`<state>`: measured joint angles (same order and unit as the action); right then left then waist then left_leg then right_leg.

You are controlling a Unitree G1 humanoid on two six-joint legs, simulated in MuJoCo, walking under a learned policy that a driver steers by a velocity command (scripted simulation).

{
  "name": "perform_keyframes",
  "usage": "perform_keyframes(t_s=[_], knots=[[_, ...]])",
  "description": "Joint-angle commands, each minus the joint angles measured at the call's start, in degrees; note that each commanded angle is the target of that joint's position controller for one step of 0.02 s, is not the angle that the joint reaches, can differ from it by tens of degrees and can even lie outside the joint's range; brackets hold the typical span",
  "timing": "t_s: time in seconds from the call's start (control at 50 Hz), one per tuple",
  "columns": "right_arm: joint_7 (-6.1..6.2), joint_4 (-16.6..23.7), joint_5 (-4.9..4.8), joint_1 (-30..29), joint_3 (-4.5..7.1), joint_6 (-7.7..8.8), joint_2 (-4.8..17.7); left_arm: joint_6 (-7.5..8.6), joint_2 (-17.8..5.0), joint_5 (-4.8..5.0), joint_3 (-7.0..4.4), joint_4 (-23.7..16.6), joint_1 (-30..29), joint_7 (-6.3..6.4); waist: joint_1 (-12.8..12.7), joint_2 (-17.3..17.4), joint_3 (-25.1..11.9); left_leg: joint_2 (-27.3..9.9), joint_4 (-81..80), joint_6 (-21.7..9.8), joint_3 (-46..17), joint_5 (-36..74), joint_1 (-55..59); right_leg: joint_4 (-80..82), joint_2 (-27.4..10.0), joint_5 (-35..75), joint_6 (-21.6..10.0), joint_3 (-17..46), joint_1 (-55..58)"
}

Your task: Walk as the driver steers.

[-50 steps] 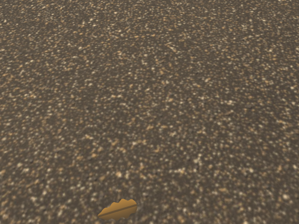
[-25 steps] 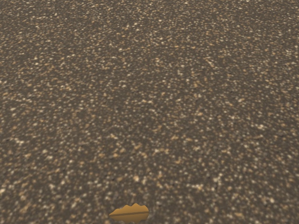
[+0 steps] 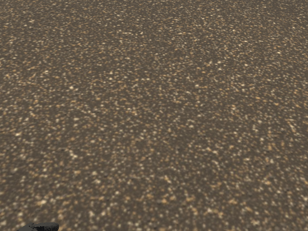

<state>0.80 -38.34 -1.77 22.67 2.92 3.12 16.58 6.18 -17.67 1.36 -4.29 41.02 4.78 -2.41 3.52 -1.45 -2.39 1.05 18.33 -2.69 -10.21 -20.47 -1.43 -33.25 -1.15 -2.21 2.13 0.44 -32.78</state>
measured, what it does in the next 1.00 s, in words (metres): walks ahead, turning right: right foot, then left foot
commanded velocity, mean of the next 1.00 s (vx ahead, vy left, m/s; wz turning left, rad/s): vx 0.96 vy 0.00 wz -0.52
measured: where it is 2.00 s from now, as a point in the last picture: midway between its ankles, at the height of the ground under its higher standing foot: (225, 75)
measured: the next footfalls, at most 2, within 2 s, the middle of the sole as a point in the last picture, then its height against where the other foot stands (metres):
right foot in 0.12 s outside the picture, level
left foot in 0.56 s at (152, 187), level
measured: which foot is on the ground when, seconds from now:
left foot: down 0.00-0.14, up 0.16-0.54, down 0.56-0.98, up 1.00-1.00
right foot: up 0.00-0.10, down 0.12-0.56, up 0.58-0.96, down 0.98-1.00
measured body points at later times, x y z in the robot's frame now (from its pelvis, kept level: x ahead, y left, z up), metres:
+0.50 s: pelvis +0.40 -0.10 -0.02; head +0.43 -0.13 +0.43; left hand +0.42 +0.17 -0.13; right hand +0.62 -0.38 -0.05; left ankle +0.67 -0.02 -0.70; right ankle +0.19 -0.14 -0.74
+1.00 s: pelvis +0.79 -0.33 -0.04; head +0.80 -0.36 +0.41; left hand +1.14 -0.33 -0.07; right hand +0.55 -0.50 -0.17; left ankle +0.68 -0.04 -0.73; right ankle +0.85 -0.53 -0.75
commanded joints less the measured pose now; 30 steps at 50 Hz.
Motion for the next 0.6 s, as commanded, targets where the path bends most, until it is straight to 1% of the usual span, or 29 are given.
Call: perform_keyframes(t_s=[0.02, 0.04, 0.06, 0.08, 0.1, 0.12, 0.14, 0.16, 0.18, 0.2, 0.22, 0.24, 0.26, 0.28, 0.3, 0.32, 0.34, 0.36, 0.38, 0.4, 0.42, 0.44, 0.48, 0.5, 0.52, 0.54, 0.56, 0.58, 0.6], knots=[[-0.10, 0.24, -0.02, 4.29, 2.75, 0.45, 9.91, 1.66, -4.29, 0.62, 0.36, -7.99, -13.50, -1.06, 4.00, 11.66, 9.41, -16.95, -8.28, -9.66, -6.80, 5.05, 4.82, 1.58, -2.39, -3.83, -3.80, -1.25, -11.29], [-0.10, -0.26, 0.30, 4.39, 2.81, 0.25, 10.21, 1.65, -4.51, 0.78, 0.47, -8.20, -12.81, -1.38, 3.53, 11.65, 9.28, -17.61, -7.43, -9.28, -5.53, 10.94, 7.21, 1.48, -2.14, -5.61, -5.30, -2.22, -11.81], [-0.07, -0.17, 0.78, 2.76, 2.82, 0.05, 10.73, 1.54, -4.95, 0.93, 0.39, -7.95, -10.20, -1.53, 1.63, 11.70, 7.79, -17.11, -5.02, -8.35, -2.69, 22.73, 7.42, 1.95, -0.82, -7.10, -7.05, -3.80, -8.16], [0.06, 0.14, 1.34, 0.88, 2.84, -0.11, 11.38, 1.29, -5.88, 0.93, -0.08, -7.02, -5.62, -1.45, -1.24, 11.74, 4.07, -15.97, -0.30, -7.35, 0.90, 39.68, 6.28, 1.61, 1.74, -7.18, -8.71, -6.12, -0.11], [0.33, 0.48, 1.83, -0.86, 2.56, -0.36, 11.09, 0.94, -7.60, 0.75, -1.15, -4.50, 3.61, -1.12, -6.16, 9.91, -2.18, -13.19, 10.85, -5.78, 5.92, 55.50, 3.10, 0.96, 4.81, -5.57, -10.34, -8.32, 13.37], [0.88, 1.90, 2.64, -2.67, 1.96, -0.14, 10.44, 0.47, -9.85, 0.76, -2.33, -0.66, 18.41, -0.73, -12.59, 6.16, -10.09, -10.88, 27.67, -3.93, 8.56, 57.63, -9.76, -2.89, 3.96, -6.96, -12.17, -3.93, 34.84], [0.60, 5.14, 3.03, -0.35, 0.04, 1.30, 4.33, 0.17, -15.60, 0.55, -3.80, 0.86, 27.62, -0.39, -12.32, -11.85, -16.77, -2.33, 54.05, 1.30, 9.56, 26.80, -33.01, 4.35, -9.23, -33.85, -20.40, 26.32, 54.15], [0.09, 5.89, 1.91, -2.69, -0.94, 3.57, 3.37, 0.71, -12.49, 0.80, -2.61, 1.28, 28.74, -0.80, -11.90, -16.47, -17.11, 2.69, 61.96, 1.36, 2.60, -4.26, -45.38, 18.30, -15.27, -47.92, -22.24, 50.72, 59.00], [-0.78, 7.39, -0.74, -8.71, -0.29, 5.30, 6.82, 0.50, -9.56, -0.12, -1.90, 0.46, 24.66, -0.23, -12.03, -10.72, -7.54, -0.58, 64.03, -0.06, 1.17, -1.30, -53.24, 19.82, -15.83, -44.51, -20.64, 47.15, 55.29], [-1.16, 7.68, -0.49, -12.18, -0.80, 6.48, 6.72, 0.17, -8.85, -1.01, -1.67, -0.45, 23.24, 0.15, -11.34, -3.41, -3.74, -2.88, 61.57, -0.88, 1.86, 1.37, -52.31, 18.84, -14.21, -35.93, -19.89, 40.88, 48.79], [-1.17, 7.83, 1.27, -14.24, -0.93, 7.20, 5.68, -0.12, -7.69, -1.27, -1.19, -0.99, 21.28, 0.11, -9.38, 2.32, -0.04, -4.29, 56.24, -1.06, 2.20, 3.55, -49.64, 19.56, -11.73, -29.00, -19.25, 35.88, 40.87], [-1.19, 7.85, 2.14, -13.29, -0.64, 7.22, 5.47, -0.21, -5.97, -1.51, -0.50, -1.76, 19.09, 0.20, -6.26, 1.14, 1.37, -5.26, 51.58, -0.49, 1.85, 5.62, -45.71, 20.91, -9.52, -25.15, -19.63, 32.37, 34.97], [-1.42, 7.40, 2.40, -12.61, -0.57, 6.74, 5.24, -0.44, -4.58, -1.28, -0.01, -2.23, 17.24, 0.40, -4.42, -0.87, 3.39, -5.54, 48.76, 0.46, 2.30, 6.42, -43.33, 22.51, -7.34, -23.02, -19.97, 30.07, 30.61], [-1.46, 7.11, 2.55, -12.32, -0.50, 6.25, 5.23, -0.58, -4.19, -0.68, 0.09, -2.35, 16.72, 0.80, -3.51, -1.46, 4.99, -5.68, 46.12, 1.45, 3.04, 6.66, -42.49, 23.55, -6.20, -20.75, -20.19, 28.16, 27.74], [-1.42, 7.16, 2.65, -12.81, -0.53, 5.77, 5.03, -0.63, -4.26, -0.18, 0.14, -2.18, 16.84, 1.22, -2.87, -0.91, 6.68, -5.71, 43.24, 2.51, 4.05, 6.92, -42.12, 24.09, -5.56, -18.28, -20.05, 26.35, 24.57], [-1.36, 8.12, 2.83, -15.38, -0.73, 5.57, 4.89, -0.56, -4.61, 0.19, 0.09, -2.05, 17.03, 1.70, -3.14, -0.26, 8.79, -5.10, 38.72, 3.68, 5.60, 9.78, -41.79, 24.99, -4.45, -13.94, -19.76, 24.07, 20.99], [-1.38, 9.32, 3.02, -19.00, -1.03, 5.69, 4.32, -0.55, -4.97, 0.24, 0.02, -1.79, 17.33, 2.24, -3.96, -0.21, 10.35, -4.01, 33.30, 4.72, 6.89, 14.33, -39.97, 25.55, -3.05, -9.82, -19.22, 22.04, 17.36], [-1.61, 10.17, 3.20, -22.20, -1.45, 5.99, 3.07, -0.64, -5.08, 0.29, -0.03, -1.30, 17.65, 2.70, -4.82, -0.84, 10.90, -2.71, 27.47, 5.41, 7.84, 19.70, -35.98, 25.19, -1.17, -6.76, -18.09, 19.68, 13.79], [-1.97, 10.93, 3.16, -25.43, -1.84, 6.30, 1.73, -0.81, -5.24, 0.43, -0.14, -0.60, 18.83, 3.07, -6.06, -1.62, 10.79, -1.13, 21.93, 5.81, 9.05, 24.17, -31.23, 25.25, 0.04, -5.41, -16.98, 18.33, 10.74], [-2.24, 11.71, 2.81, -27.92, -1.94, 6.58, 0.98, -0.85, -5.65, 0.68, -0.35, 0.22, 20.70, 3.19, -7.30, -1.78, 10.04, 0.21, 17.92, 5.84, 9.52, 28.11, -25.95, 25.85, -0.09, -5.74, -16.06, 18.68, 8.71], [-2.27, 12.18, 2.16, -29.19, -1.55, 6.70, 1.40, -0.81, -6.06, 1.11, -0.56, 0.90, 22.09, 3.22, -7.84, -2.15, 9.19, 1.01, 14.80, 5.79, 8.78, 31.01, -21.96, 25.94, -0.75, -6.00, -15.27, 19.80, 8.88], [-2.11, 12.27, 1.44, -29.76, -0.94, 6.64, 2.51, -0.81, -6.12, 1.51, -0.66, 1.56, 22.90, 3.30, -7.90, -2.94, 8.41, 1.18, 12.30, 5.78, 7.42, 32.21, -19.72, 25.10, -1.42, -5.48, -14.42, 21.13, 11.47], [-1.79, 12.50, 0.26, -30.53, 0.29, 6.45, 4.98, -1.25, -5.42, 1.88, -0.66, 2.67, 23.69, 3.63, -7.32, -4.23, 7.42, 0.92, 8.31, 5.21, 5.59, 29.28, -18.83, 21.30, -2.69, -0.10, -12.73, 22.92, 19.96], [-1.58, 12.39, 0.04, -29.11, 1.14, 6.50, 6.51, -1.64, -5.45, 1.67, -0.82, 2.95, 23.68, 3.73, -6.00, -4.94, 5.99, 1.51, 7.45, 4.45, 5.79, 25.42, -17.08, 17.29, -2.96, 9.09, -11.76, 23.41, 24.02], [-1.17, 11.66, -0.13, -24.25, 2.30, 6.56, 8.48, -2.17, -6.38, 1.06, -1.20, 2.94, 23.15, 3.66, -3.06, -6.15, 2.03, 2.37, 8.07, 3.39, 6.92, 21.34, -11.50, 10.09, -2.48, 21.04, -10.52, 23.19, 26.71], [-0.52, 10.16, -0.67, -14.07, 3.37, 6.18, 10.07, -2.83, -7.83, -0.35, -1.44, 1.93, 20.34, 3.33, 3.31, -7.40, -4.93, -0.01, 10.24, 1.64, 6.57, 19.05, -0.25, -2.35, -1.17, 27.51, -8.59, 21.54, 25.01], [0.52, 7.84, -0.50, 1.85, 3.92, 5.06, 12.05, -2.94, -4.89, -2.58, -0.35, -0.67, 17.25, 2.95, 9.98, -5.94, -16.76, -8.84, 17.50, -1.19, -0.44, 8.55, 20.45, -20.56, 0.25, 20.72, -7.56, 19.98, 14.79], [-0.58, 4.82, 1.61, 5.64, 4.39, 4.89, 16.38, -2.17, 4.66, 0.23, 2.50, -2.58, 28.45, 2.52, 2.24, 23.59, -29.25, -26.18, 7.79, -11.56, -34.81, -14.31, 40.99, -43.79, 8.03, -25.62, -5.01, 14.49, -6.06], [-1.25, 5.15, 1.43, 5.00, 3.85, 4.86, 11.19, -2.34, -0.16, 2.93, 2.66, -2.06, 27.00, 3.04, 3.78, 25.76, -26.75, -25.96, 1.32, -10.48, -43.89, -28.37, 38.39, -51.19, 2.47, -25.51, -5.19, 12.45, -13.09]])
